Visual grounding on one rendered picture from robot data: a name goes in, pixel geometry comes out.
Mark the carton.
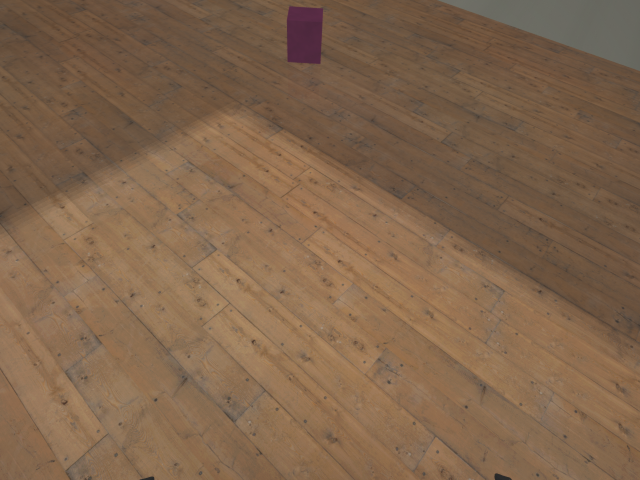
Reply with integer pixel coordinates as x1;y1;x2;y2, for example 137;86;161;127
287;6;323;64

